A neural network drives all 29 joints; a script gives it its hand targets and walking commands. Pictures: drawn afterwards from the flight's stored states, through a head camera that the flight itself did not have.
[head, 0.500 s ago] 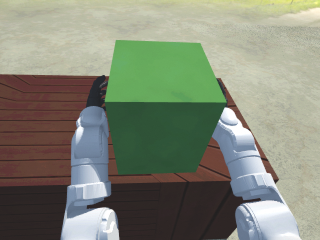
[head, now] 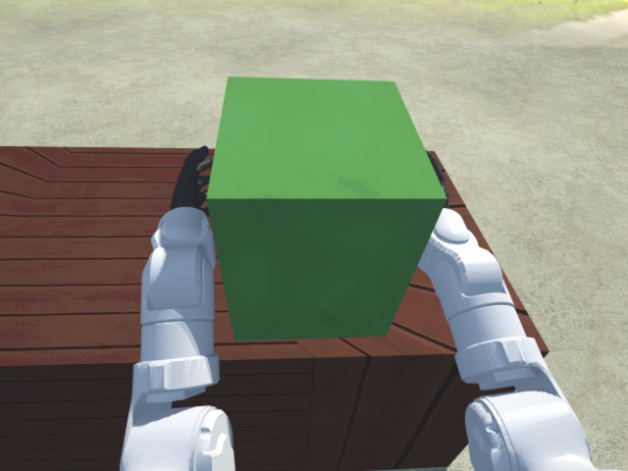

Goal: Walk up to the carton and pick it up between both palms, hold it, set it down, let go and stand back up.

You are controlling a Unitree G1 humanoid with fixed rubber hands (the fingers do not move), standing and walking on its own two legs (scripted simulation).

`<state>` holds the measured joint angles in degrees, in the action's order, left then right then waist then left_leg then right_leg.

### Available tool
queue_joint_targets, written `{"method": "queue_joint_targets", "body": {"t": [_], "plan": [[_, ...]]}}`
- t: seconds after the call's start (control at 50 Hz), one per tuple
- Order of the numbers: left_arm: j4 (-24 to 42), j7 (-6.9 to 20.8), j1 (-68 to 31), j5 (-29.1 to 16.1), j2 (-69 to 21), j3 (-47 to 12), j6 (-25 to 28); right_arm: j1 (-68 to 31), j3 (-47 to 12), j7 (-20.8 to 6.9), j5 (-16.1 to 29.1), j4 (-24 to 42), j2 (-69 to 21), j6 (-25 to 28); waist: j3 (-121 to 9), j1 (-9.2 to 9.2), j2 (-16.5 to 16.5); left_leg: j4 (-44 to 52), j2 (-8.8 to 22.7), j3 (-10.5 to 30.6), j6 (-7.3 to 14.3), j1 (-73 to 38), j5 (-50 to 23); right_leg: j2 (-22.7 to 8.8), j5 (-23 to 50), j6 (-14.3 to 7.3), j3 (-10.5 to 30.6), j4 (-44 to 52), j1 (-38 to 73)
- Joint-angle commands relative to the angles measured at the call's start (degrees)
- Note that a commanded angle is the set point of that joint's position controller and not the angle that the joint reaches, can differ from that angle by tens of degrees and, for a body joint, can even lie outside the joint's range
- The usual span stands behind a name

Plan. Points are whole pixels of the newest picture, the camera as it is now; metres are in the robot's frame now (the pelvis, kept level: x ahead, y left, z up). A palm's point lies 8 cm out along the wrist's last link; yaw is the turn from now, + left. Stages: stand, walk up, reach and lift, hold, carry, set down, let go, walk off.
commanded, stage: hold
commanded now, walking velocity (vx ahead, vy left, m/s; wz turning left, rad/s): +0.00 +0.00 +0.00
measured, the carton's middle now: (312, 214) +0.37 +0.01 +0.17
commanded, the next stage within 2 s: none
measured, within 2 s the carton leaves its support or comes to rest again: neither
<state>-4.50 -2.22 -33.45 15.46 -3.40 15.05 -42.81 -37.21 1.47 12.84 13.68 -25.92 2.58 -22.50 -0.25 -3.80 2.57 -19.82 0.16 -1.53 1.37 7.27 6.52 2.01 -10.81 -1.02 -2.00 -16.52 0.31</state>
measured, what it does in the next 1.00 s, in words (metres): stands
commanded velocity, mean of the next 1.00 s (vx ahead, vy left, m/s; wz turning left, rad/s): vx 0.00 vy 0.00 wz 0.00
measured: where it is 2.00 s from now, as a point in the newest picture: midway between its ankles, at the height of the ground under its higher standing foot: outside the picture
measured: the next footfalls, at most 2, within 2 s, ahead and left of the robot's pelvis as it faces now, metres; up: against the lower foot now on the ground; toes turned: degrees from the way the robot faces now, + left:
none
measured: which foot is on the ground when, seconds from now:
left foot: down 0.00-1.00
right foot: down 0.00-1.00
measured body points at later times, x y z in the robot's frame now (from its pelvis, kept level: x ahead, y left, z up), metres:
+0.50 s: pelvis +0.00 +0.00 +0.00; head -0.04 +0.03 +0.45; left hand +0.37 +0.16 +0.19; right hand +0.37 -0.14 +0.18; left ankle +0.06 +0.10 -0.75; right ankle -0.01 -0.10 -0.75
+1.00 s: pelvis +0.00 +0.00 +0.00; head -0.04 +0.03 +0.45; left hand +0.37 +0.16 +0.19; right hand +0.38 -0.14 +0.18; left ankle +0.06 +0.10 -0.75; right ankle -0.01 -0.10 -0.75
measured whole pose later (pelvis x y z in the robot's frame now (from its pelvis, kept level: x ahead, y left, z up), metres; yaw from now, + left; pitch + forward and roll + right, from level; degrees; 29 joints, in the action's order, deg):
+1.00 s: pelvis +0.00 +0.00 +0.00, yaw +0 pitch -6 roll -1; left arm -4.7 -1.7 -33.1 15.5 -3.0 14.9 -42.7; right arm -36.6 1.9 12.9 13.0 -26.2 1.7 -22.0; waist -0.5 -4.3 2.8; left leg -19.7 -0.1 -1.1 1.3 7.4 6.4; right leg 1.8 -11.0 -1.0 -2.4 -16.7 0.2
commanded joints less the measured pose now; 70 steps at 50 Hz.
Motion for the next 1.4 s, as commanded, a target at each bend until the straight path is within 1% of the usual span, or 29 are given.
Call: {"method": "queue_joint_targets", "body": {"t": [0.0, 0.08, 0.1, 0.12, 0.14, 0.16, 0.2, 0.22, 0.24, 0.3, 0.42, 0.5, 0.56, 0.6, 0.64, 0.7, 0.72, 0.76, 0.82, 0.88, 0.96, 1.04, 1.1, 1.14, 1.16, 1.18, 1.26, 1.34, 1.38], "plan": [[8.0, 8.0, -40.8, -9.2, -30.5, -32.2, 3.7, -49.2, -25.2, -4.6, 4.7, 18.8, -35.8, 3.7, -26.5, -0.46, -4.1, -0.8, -0.4, 1.7, -1.0, -20.5, -12.0, 0.5, 10.3, 4.4, -0.1, 3.1, -6.3], [8.5, 7.9, -41.4, -10.3, -31.4, -33.5, 3.8, -49.4, -24.7, -4.4, 4.2, 20.1, -35.4, 3.8, -27.7, -1.85, -4.9, -1.4, -0.7, 1.8, -1.5, -20.7, -11.8, 0.6, 10.3, 4.2, -0.2, 3.0, -6.3], [9.4, 8.0, -41.5, -10.2, -31.2, -33.4, 3.9, -49.2, -24.7, -4.3, 4.3, 20.2, -35.8, 3.7, -28.2, -1.32, -5.0, -1.4, -0.8, 2.0, -1.7, -20.5, -12.7, 0.6, 11.5, 4.1, -0.4, 2.7, -6.0], [9.3, 8.0, -41.8, -9.7, -30.9, -33.3, 4.0, -48.6, -24.4, -4.4, 3.9, 19.2, -35.6, 3.6, -27.7, -1.83, -4.9, -1.0, -0.8, 2.0, -1.7, -20.8, -11.9, 0.5, 10.4, 4.6, -0.5, 3.1, -6.3], [10.9, 8.0, -42.2, -10.2, -31.8, -33.5, 4.2, -48.5, -25.1, -4.5, 4.4, 20.3, -36.3, 3.7, -28.2, -1.11, -5.6, -1.3, -1.0, 1.9, -1.9, -21.3, -13.5, 0.7, 11.3, 4.4, -0.4, 2.7, -6.1], [9.3, 7.9, -42.3, -9.9, -31.1, -33.3, 4.0, -48.9, -24.4, -4.6, 4.2, 19.0, -35.7, 3.6, -26.8, -1.49, -6.0, -1.1, -0.7, 2.1, -2.2, -20.8, -12.0, 0.7, 9.2, 4.1, -0.5, 2.9, -6.9], [6.8, 8.0, -41.2, -9.0, -30.4, -31.8, 3.6, -49.2, -23.6, -4.9, 3.6, 18.4, -35.0, 3.6, -25.3, -0.58, -4.3, -0.3, -0.6, 1.8, -1.4, -20.3, -9.8, 0.4, 7.3, 4.3, -0.7, 3.2, -7.7], [7.4, 8.0, -40.5, -9.4, -30.9, -32.4, 3.6, -48.9, -23.8, -4.8, 3.5, 19.0, -35.6, 3.8, -25.6, -1.14, -4.3, -0.5, -0.6, 1.9, -1.5, -20.4, -10.1, 0.4, 8.2, 4.1, -0.3, 3.2, -6.8], [6.9, 8.2, -40.4, -9.4, -31.1, -32.0, 3.6, -49.5, -23.8, -4.8, 3.8, 19.2, -35.3, 3.9, -25.6, -0.73, -4.6, -0.3, -0.6, 1.6, -1.3, -20.3, -10.1, 0.2, 8.0, 4.1, -0.5, 3.4, -7.5], [10.7, 8.1, -41.0, -10.2, -31.4, -33.7, 4.0, -49.2, -25.9, -4.3, 5.1, 22.3, -35.5, 4.4, -29.9, -1.19, -4.5, -2.3, -0.8, 2.0, -2.0, -23.1, -16.2, 1.1, 13.5, 4.5, -0.7, 2.3, -5.9], [8.9, 8.2, -40.3, -9.4, -30.9, -32.6, 3.6, -48.7, -25.2, -4.5, 4.3, 20.8, -35.2, 3.8, -25.8, -0.51, -4.0, -1.0, -0.4, 1.8, -1.6, -21.1, -12.9, 1.0, 9.8, 4.3, -0.7, 3.3, -6.9], [7.8, 8.2, -41.0, -9.3, -31.0, -32.1, 3.5, -48.8, -24.0, -4.8, 4.0, 19.0, -35.1, 3.7, -25.2, -0.91, -4.5, 0.0, -0.4, 1.6, -1.5, -20.3, -9.6, 0.6, 7.4, 4.0, -0.5, 3.5, -7.4], [9.8, 7.8, -41.5, -9.7, -32.2, -33.9, 3.9, -49.8, -24.5, -4.8, 4.5, 21.3, -35.4, 4.4, -28.5, -0.94, -5.4, -1.3, -0.3, 2.2, -2.1, -22.3, -13.6, 0.8, 9.9, 3.9, -1.0, 2.9, -6.5], [8.0, 7.8, -40.5, -10.1, -31.6, -33.3, 3.6, -50.4, -24.8, -4.7, 4.3, 21.4, -34.7, 4.3, -27.6, -1.08, -4.7, -1.1, -0.2, 2.2, -2.0, -21.9, -12.5, 0.9, 9.0, 4.1, -0.7, 3.2, -7.3], [7.3, 8.1, -40.2, -8.9, -31.0, -32.1, 3.4, -49.3, -24.1, -4.8, 3.7, 19.1, -35.0, 4.2, -24.7, -0.51, -3.8, -0.4, -0.3, 1.6, -1.5, -20.6, -10.8, 0.8, 7.8, 4.1, -1.1, 3.3, -7.2], [5.9, 8.2, -39.3, -8.3, -30.6, -30.7, 3.2, -50.6, -24.6, -4.8, 3.9, 19.5, -34.9, 4.2, -25.5, 0.07, -2.9, -0.1, -0.3, 1.3, -0.9, -20.4, -10.6, 0.7, 8.2, 4.2, -0.8, 3.6, -6.1], [8.7, 8.2, -39.9, -9.5, -31.1, -32.3, 3.7, -50.4, -25.8, -4.7, 4.8, 21.4, -35.8, 4.6, -28.5, -0.14, -3.2, -1.0, -0.5, 1.6, -1.0, -21.4, -13.1, 0.8, 10.9, 4.4, -0.9, 2.9, -5.1], [9.3, 8.0, -41.0, -9.7, -30.8, -32.7, 3.9, -49.5, -25.6, -4.5, 5.0, 20.6, -35.6, 4.4, -28.7, -0.65, -3.9, -1.5, -0.7, 1.7, -1.6, -22.6, -14.8, 0.9, 12.7, 4.5, -0.6, 2.8, -5.7], [8.1, 8.1, -41.2, -9.5, -31.2, -32.9, 3.9, -50.1, -24.9, -4.5, 4.6, 20.8, -35.3, 4.5, -26.9, -0.98, -5.3, -1.3, -0.6, 1.8, -1.7, -21.5, -12.5, 0.5, 9.7, 4.2, -0.4, 3.4, -6.6], [7.0, 8.3, -40.7, -9.2, -30.8, -32.4, 3.9, -48.3, -23.6, -4.7, 3.1, 17.6, -34.4, 4.0, -24.7, -1.56, -4.4, 0.0, -0.4, 1.8, -1.5, -20.5, -9.6, 0.4, 7.4, 4.1, -0.7, 3.9, -7.3], [8.3, 7.9, -42.2, -10.0, -31.9, -33.5, 4.3, -51.0, -24.5, -5.0, 3.9, 20.6, -36.1, 4.9, -27.9, -0.78, -4.9, -1.1, -0.5, 2.0, -1.5, -21.7, -12.5, 0.8, 9.2, 4.1, -1.1, 2.8, -7.6], [7.9, 7.7, -40.9, -9.7, -32.0, -32.9, 3.7, -49.8, -24.2, -4.9, 4.8, 18.9, -35.0, 4.6, -26.7, -1.12, -5.3, -1.4, -0.3, 2.0, -2.0, -22.4, -12.6, 0.9, 8.2, 3.8, -0.9, 3.2, -8.2], [8.1, 7.8, -40.0, -9.2, -31.2, -32.3, 3.7, -49.4, -25.1, -4.8, 4.7, 19.7, -34.9, 4.4, -27.9, -0.22, -3.9, -1.1, -0.3, 2.0, -1.6, -22.1, -13.0, 0.9, 9.4, 4.1, -0.8, 3.1, -7.1], [7.9, 7.9, -41.3, -9.9, -31.7, -32.6, 3.7, -50.8, -24.8, -4.7, 4.3, 20.4, -35.4, 4.4, -27.5, -0.52, -4.3, -0.7, -0.4, 2.0, -1.6, -21.6, -11.7, 0.7, 8.4, 4.2, -0.8, 3.3, -7.3], [7.8, 7.9, -41.8, -9.3, -30.8, -32.1, 3.7, -49.9, -24.2, -4.7, 4.0, 18.7, -35.3, 4.1, -25.2, -0.60, -5.0, -0.7, -0.7, 1.7, -1.5, -20.9, -11.2, 0.5, 7.7, 4.2, -0.5, 3.6, -7.7], [7.2, 8.1, -41.4, -9.2, -31.1, -31.6, 3.6, -49.1, -24.1, -4.7, 4.1, 17.9, -35.4, 4.0, -24.1, -0.56, -4.1, -0.6, -0.4, 1.8, -1.3, -20.4, -11.0, 0.4, 8.4, 4.3, -0.6, 3.3, -7.8], [8.3, 8.2, -41.4, -9.7, -31.5, -32.7, 3.9, -49.3, -24.8, -4.5, 4.3, 19.9, -35.8, 4.4, -27.3, -1.21, -5.1, -1.3, -0.6, 1.9, -1.6, -22.0, -12.6, 0.5, 10.3, 4.3, -0.6, 3.1, -6.6], [8.9, 8.1, -40.4, -9.4, -30.8, -32.3, 3.9, -49.0, -26.0, -4.2, 5.2, 20.7, -36.0, 4.0, -26.7, -0.47, -3.3, -1.2, -0.7, 2.0, -1.5, -21.3, -14.0, 0.8, 12.7, 4.6, -0.7, 2.6, -5.9], [5.9, 8.4, -39.8, -8.9, -30.4, -31.4, 3.4, -49.9, -24.5, -4.2, 4.1, 19.3, -34.4, 3.8, -24.2, -0.36, -3.7, -0.2, -0.6, 1.7, -1.3, -18.9, -9.0, 0.6, 7.1, 4.3, -0.8, 3.3, -6.5]]}}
